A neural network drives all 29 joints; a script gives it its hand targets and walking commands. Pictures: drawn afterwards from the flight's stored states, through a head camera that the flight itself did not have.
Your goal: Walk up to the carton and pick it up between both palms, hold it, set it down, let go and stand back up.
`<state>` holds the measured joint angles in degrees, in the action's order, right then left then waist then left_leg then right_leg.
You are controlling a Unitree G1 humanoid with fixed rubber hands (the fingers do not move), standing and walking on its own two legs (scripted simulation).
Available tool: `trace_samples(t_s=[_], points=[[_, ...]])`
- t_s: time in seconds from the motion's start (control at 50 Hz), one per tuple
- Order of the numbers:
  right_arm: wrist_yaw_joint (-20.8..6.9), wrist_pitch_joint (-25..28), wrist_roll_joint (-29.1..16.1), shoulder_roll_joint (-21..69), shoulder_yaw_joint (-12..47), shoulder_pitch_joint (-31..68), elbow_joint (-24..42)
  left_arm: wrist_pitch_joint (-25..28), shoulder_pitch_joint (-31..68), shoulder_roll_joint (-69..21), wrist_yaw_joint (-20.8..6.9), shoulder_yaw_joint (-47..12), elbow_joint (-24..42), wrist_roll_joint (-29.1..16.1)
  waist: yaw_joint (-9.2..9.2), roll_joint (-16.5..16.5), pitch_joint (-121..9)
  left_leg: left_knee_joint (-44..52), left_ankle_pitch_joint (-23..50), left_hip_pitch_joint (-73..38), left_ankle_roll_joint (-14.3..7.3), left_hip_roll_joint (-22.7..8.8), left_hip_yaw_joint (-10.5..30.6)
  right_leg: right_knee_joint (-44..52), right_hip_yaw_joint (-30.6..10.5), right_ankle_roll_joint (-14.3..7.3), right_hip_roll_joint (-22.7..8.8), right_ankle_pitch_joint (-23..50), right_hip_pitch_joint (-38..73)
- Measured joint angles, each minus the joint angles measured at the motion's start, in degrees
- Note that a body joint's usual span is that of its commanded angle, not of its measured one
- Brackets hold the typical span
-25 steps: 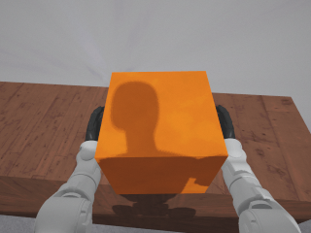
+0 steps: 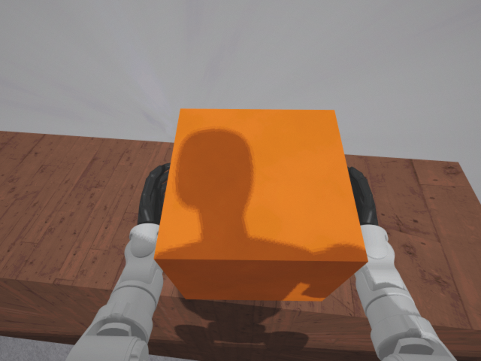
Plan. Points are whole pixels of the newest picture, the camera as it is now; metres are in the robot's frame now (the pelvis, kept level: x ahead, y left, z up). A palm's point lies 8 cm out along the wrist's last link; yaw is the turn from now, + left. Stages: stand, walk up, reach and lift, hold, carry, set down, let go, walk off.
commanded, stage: reach and lift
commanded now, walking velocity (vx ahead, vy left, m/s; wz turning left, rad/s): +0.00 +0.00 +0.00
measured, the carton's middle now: (255, 210) +0.38 -0.02 +0.03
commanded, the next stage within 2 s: none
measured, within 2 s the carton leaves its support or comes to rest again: neither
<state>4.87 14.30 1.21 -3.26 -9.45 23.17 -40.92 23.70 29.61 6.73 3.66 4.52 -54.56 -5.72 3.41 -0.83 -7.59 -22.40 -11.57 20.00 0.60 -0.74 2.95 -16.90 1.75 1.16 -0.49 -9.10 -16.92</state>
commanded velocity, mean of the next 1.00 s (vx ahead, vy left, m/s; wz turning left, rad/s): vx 0.00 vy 0.00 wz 0.00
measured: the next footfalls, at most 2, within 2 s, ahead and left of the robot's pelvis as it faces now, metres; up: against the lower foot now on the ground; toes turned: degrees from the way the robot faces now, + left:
none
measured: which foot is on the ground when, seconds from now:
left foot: down 0.00-1.00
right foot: down 0.00-1.00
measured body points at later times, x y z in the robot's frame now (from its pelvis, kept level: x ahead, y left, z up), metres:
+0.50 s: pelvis -0.01 -0.01 +0.00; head +0.00 +0.01 +0.45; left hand +0.37 +0.16 +0.07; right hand +0.34 -0.20 +0.06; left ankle -0.01 +0.12 -0.75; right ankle -0.02 -0.13 -0.75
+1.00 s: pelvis -0.01 +0.00 +0.00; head -0.03 +0.04 +0.45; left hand +0.36 +0.17 +0.15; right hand +0.34 -0.19 +0.14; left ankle -0.01 +0.12 -0.75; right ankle -0.02 -0.13 -0.75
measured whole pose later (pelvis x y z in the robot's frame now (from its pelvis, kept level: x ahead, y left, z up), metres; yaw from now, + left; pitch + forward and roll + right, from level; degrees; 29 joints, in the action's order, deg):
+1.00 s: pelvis -0.01 +0.00 +0.00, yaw +0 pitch -3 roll -1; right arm 7.1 -10.2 -11.1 -6.5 -2.5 21.6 -20.0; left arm -22.1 21.6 4.0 1.4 9.4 -5.5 6.0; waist 4.5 4.6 -0.6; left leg -20.4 -11.5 6.3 0.5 -0.8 3.1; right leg -13.6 1.6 1.2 -0.4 -8.4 -2.6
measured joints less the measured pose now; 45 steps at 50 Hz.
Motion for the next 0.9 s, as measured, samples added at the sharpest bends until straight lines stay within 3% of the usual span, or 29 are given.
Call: trace_samples(t_s=[0.18,0.38,0.52,0.64,0.78,0.9], points=[[0.14,4.7,2.25,0.79,-2.29,0.79,-5.53,-1.17,0.34,-0.85,-1.16,3.56,0.98,7.07,-0.48,2.03,2.44,2.18,0.99,-3.98,0.44,-0.3,0.12,1.71,0.1,-0.44,0.29,0.73,3.77],[0.58,6.84,0.01,0.45,-1.1,0.71,-6.73,-3.28,-0.85,-0.57,-0.83,2.34,5.25,6.57,-1.59,3.11,1.86,3.09,2.22,-3.0,0.82,-0.83,-0.3,2.54,-0.29,-0.83,0.78,2.11,2.56],[0.87,-1.29,-3.5,-0.43,0.99,1.42,-3.74,-11.95,-0.17,0.01,-0.58,1.49,8.88,5.22,-2.49,3.17,1.76,3.43,2.44,-3.86,0.78,-0.83,-0.81,1.87,-0.79,-0.85,0.75,1.96,2.76],[2.11,-7.53,-7.91,-1.24,3.58,0.89,4.72,-18.43,-1.32,1.1,0.55,0.07,18.23,2.54,-2.24,2.83,0.33,2.91,1.92,-3.81,0.62,-0.59,-0.53,1.58,-0.58,-0.67,0.55,1.42,2.97],[2.64,-18.22,-9.87,-2.4,5.58,1.74,11.74,-32.92,-3.29,-0.62,-1.26,4.36,31.77,8.56,-1.09,3.38,4.43,3.46,0.98,-10.76,0.17,-0.09,-0.15,2.84,-0.29,-0.23,0.1,0.68,10.44],[2.57,-22.54,-11.52,-2.99,7.33,-0.55,17.42,-41.47,-7.61,-2.32,-2.24,5.44,43.73,10.58,0.33,4.66,6.35,2.69,0.21,-13.19,-0.02,0.09,0.23,3.37,0.02,0.01,-0.01,0.43,13.62]])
